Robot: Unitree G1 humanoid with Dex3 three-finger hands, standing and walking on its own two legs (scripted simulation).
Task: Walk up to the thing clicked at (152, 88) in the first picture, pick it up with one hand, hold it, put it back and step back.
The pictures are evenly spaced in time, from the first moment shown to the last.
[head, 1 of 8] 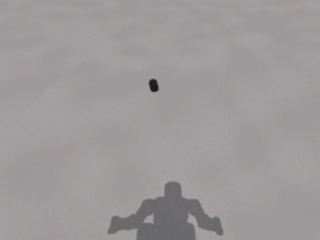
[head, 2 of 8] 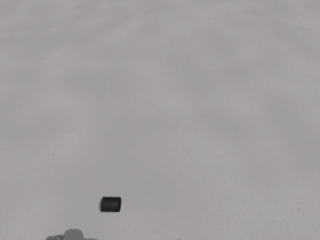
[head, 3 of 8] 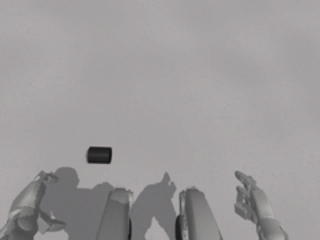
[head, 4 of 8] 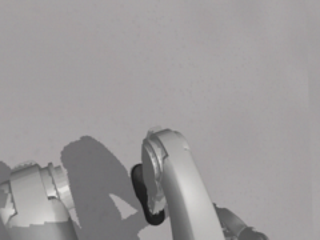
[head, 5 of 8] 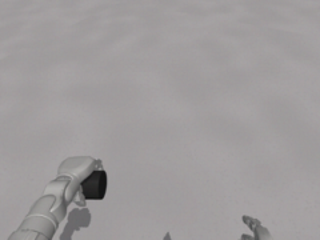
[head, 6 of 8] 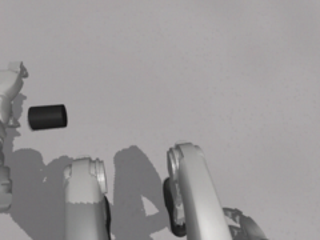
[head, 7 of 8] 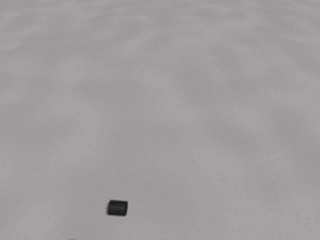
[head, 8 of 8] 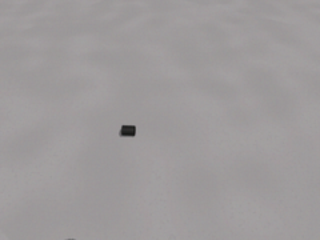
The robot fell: no
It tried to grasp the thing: yes
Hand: left
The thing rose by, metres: 0.68
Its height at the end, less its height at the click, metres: +0.00
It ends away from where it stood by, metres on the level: 0.01
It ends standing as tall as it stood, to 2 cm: yes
